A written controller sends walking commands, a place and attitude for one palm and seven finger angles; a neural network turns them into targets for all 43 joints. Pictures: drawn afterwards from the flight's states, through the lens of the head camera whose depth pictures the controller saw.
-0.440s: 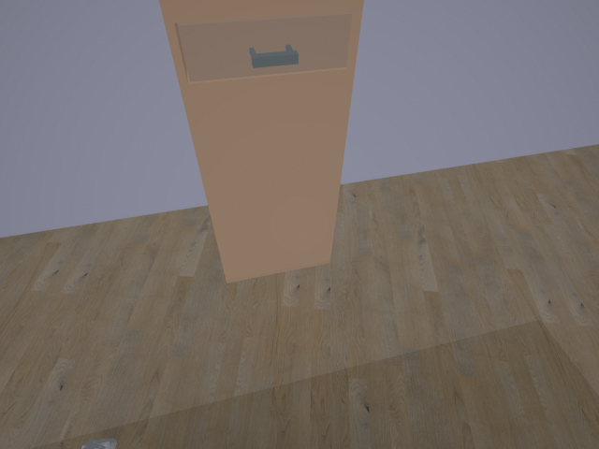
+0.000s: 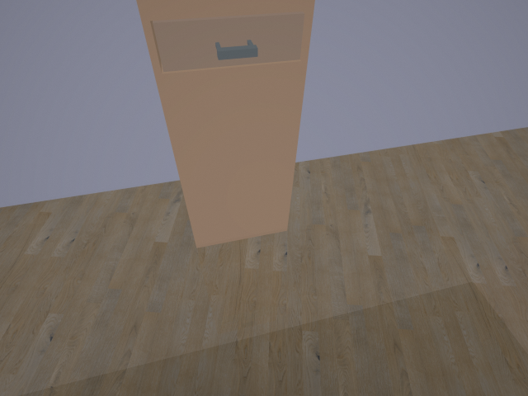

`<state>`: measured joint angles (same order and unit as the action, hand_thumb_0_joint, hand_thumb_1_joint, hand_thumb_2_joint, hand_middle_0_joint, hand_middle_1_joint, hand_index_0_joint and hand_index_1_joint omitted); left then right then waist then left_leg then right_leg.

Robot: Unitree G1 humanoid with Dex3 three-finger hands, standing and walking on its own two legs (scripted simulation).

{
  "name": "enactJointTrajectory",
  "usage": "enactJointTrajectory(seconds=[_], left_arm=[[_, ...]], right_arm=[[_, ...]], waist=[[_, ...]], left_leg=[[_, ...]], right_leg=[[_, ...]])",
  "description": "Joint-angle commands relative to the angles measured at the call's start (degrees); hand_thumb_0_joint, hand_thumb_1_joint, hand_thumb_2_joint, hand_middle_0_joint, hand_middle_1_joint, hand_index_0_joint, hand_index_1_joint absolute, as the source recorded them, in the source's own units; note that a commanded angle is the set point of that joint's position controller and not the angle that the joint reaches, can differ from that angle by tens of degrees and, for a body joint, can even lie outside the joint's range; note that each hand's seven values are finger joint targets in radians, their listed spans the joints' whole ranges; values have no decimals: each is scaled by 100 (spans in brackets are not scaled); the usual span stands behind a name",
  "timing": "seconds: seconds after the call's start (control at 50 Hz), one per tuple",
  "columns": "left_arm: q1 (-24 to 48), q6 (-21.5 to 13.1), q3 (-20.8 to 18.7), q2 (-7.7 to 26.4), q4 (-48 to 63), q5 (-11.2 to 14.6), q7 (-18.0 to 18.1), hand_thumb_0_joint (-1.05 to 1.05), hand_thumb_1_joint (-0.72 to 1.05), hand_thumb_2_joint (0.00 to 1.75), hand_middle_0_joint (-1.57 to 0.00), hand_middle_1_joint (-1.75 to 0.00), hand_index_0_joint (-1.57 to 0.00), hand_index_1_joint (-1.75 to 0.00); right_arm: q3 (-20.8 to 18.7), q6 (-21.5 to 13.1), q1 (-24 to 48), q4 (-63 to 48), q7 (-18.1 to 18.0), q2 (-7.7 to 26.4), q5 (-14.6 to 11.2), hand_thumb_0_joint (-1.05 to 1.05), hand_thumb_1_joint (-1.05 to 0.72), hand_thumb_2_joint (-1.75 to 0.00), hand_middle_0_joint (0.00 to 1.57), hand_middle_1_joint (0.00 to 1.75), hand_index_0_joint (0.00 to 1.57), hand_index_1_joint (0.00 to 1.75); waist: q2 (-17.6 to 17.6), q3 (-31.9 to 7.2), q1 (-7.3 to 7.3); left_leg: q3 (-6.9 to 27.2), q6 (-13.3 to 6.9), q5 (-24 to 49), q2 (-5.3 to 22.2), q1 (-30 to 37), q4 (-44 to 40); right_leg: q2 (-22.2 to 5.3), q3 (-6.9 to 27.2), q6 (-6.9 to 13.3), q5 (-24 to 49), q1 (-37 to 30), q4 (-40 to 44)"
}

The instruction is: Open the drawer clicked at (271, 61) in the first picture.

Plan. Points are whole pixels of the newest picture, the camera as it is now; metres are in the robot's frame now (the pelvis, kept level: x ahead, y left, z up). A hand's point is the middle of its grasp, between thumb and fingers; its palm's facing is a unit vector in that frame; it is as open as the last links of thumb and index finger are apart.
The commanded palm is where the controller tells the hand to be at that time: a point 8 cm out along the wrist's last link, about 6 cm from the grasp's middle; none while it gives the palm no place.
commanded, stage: stand and wait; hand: left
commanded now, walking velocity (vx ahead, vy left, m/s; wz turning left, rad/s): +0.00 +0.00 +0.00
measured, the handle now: (235, 48) +0.89 +0.14 +0.13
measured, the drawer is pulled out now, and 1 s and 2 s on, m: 0.00 0.00 0.00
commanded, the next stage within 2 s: look at it before walking up in 0.38 s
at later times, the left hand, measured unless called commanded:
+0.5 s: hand out of the picture +0.08 +0.24 -0.15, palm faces -0.03 -0.94 -0.34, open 7.4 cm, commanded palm none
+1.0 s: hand out of the picture +0.07 +0.24 -0.15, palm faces -0.03 -0.94 -0.34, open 7.4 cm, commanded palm none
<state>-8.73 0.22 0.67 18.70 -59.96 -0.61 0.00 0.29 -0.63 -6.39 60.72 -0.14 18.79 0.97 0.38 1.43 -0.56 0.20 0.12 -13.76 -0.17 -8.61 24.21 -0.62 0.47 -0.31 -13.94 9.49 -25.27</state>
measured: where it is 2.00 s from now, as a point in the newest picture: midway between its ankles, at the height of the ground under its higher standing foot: outside the picture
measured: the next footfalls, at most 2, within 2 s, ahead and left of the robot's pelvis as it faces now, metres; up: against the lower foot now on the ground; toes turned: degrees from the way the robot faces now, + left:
left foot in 1.96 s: +0.05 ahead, +0.12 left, +0.00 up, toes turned -28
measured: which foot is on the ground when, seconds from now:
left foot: down 0.00-1.00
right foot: down 0.00-1.00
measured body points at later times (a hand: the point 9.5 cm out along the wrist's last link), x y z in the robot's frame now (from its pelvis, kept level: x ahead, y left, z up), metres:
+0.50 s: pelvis +0.00 +0.00 +0.00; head -0.01 -0.01 +0.45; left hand +0.08 +0.29 -0.13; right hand +0.07 -0.30 -0.13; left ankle -0.01 +0.12 -0.74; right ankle +0.00 -0.12 -0.74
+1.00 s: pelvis +0.00 -0.01 +0.00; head +0.00 -0.01 +0.45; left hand +0.07 +0.29 -0.13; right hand +0.08 -0.30 -0.13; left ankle -0.01 +0.12 -0.74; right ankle +0.00 -0.12 -0.74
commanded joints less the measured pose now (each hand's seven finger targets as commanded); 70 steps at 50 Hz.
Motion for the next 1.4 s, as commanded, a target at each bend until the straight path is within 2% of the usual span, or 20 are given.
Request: enactJointTrajectory(seconds=[0.0,0.1,0.16,0.36,0.7,0.72,0.9,0.98,1.04,1.1,1.12,1.18,1.24,1.3,1.32,1.34,1.36,1.38], left_arm=[[281,-179,-271,1240,339,2,66,0,90,90,-20,-30,-20,-30],[271,-186,-263,1264,238,6,65,0,90,90,-20,-30,-20,-30],[255,-196,-264,1273,198,12,71,0,90,90,-20,-30,-20,-30],[322,-178,-262,1277,155,-1,66,0,90,90,-20,-30,-20,-30],[326,-199,-265,1273,166,-3,65,0,90,90,-20,-30,-20,-30],[347,-196,-266,1279,162,-4,65,0,90,90,-20,-30,-20,-30],[298,-198,-264,1286,129,-3,61,0,90,90,-20,-30,-20,-30],[306,-190,-255,1293,118,-3,61,0,90,90,-20,-30,-20,-30],[279,-192,-259,1287,100,-6,60,0,90,90,-20,-30,-20,-30],[303,-189,-272,1305,123,-2,60,0,90,90,-20,-30,-20,-30],[287,-163,-283,1260,141,-5,58,0,90,90,-20,-30,-20,-30],[-81,32,-220,658,185,-4,91,0,90,90,-20,-30,-20,-30],[-201,130,-304,664,423,-33,75,0,90,90,-20,-30,-20,-30],[-261,201,-367,546,672,-44,26,0,90,90,-20,-30,-20,-30],[-308,220,-383,466,728,-44,3,0,90,90,-20,-30,-20,-30],[-342,240,-399,380,800,-46,-10,0,90,90,-20,-30,-20,-30],[-378,264,-434,297,873,-52,-26,0,90,90,-20,-30,-20,-30],[-439,276,-473,241,918,-47,-40,0,90,90,-20,-30,-20,-30]], right_arm=[[-261,-131,325,-309,-67,1158,-33,0,-90,-90,20,30,20,30],[-252,-125,247,-189,-65,1174,-40,0,-90,-90,20,30,20,30],[-247,-132,222,-136,-67,1188,-46,0,-90,-90,20,30,20,30],[-238,-134,198,-63,-63,1214,-44,0,-90,-90,20,30,20,30],[-239,-151,266,-73,-67,1232,-47,0,-90,-90,20,30,20,30],[-236,-146,268,-55,-69,1229,-48,0,-90,-90,20,30,20,30],[-228,-150,257,-49,-71,1236,-52,0,-90,-90,20,30,20,30],[-223,-135,266,-36,-69,1249,-53,0,-90,-90,20,30,20,30],[-228,-138,269,-41,-70,1253,-60,0,-90,-90,20,30,20,30],[-235,-149,241,-34,-83,1273,-49,0,-90,-90,20,30,20,30],[-247,-143,201,-38,-99,1226,-43,0,-90,-90,20,30,20,30],[-186,-12,-196,-96,-136,566,-36,0,-90,-90,20,30,20,30],[-314,79,-308,-334,-172,644,-28,0,-90,-90,20,30,20,30],[-428,114,-257,-605,-184,726,-10,0,-90,-90,20,30,20,30],[-468,109,-208,-675,-183,762,-8,0,-90,-90,20,30,20,30],[-493,89,-183,-737,-174,784,-12,0,-90,-90,20,30,20,30],[-513,77,-111,-807,-168,766,5,0,-90,-90,20,30,20,30],[-526,71,17,-893,-170,737,21,0,-90,-90,20,30,20,30]], waist=[[-44,-322,44],[-21,-327,56],[-9,-435,55],[-2,-246,54],[5,-349,58],[-28,-259,61],[-23,-375,54],[-49,-263,60],[-42,-317,50],[-50,-352,65],[-60,-373,71],[-8,-352,100],[-57,-276,108],[-466,-135,91],[-800,-122,72],[-1076,-114,37],[-1132,-99,4],[-1092,22,-75]], left_leg=[[472,-204,766,613,22,-426],[466,-184,714,626,34,-461],[461,-181,861,652,98,-442],[498,-180,701,669,36,-601],[452,-168,1007,697,246,-614],[447,-158,946,698,197,-641],[448,-162,1001,712,275,-647],[458,-154,880,705,234,-695],[447,-162,932,719,293,-685],[388,-148,1070,743,361,-653],[304,-136,1172,766,427,-542],[8,-31,1220,805,390,-171],[-68,-79,1083,940,330,70],[131,-285,688,1309,138,-74],[289,-456,755,1586,-4,-224],[473,-710,1098,1941,-88,-376],[474,-915,1353,2184,-244,-431],[364,-952,1465,2264,-564,-335]], right_leg=[[-630,586,225,786,-13,528],[-646,633,239,740,-28,593],[-652,619,242,948,-118,568],[-612,638,221,688,-26,655],[-621,632,208,1127,-79,666],[-611,635,202,1075,-54,685],[-618,624,202,1139,-133,706],[-602,643,196,1002,-78,750],[-597,635,191,1041,-91,748],[-595,670,213,1298,-104,696],[-576,708,222,1508,-40,608],[-521,798,155,1873,252,195],[-369,869,164,1884,668,-249],[-70,675,98,1266,1152,-979],[57,482,51,739,1219,-1510],[124,240,-15,-491,1319,-2150],[50,53,-68,-1302,1294,-2609],[-145,99,-47,-1490,1104,-2631]])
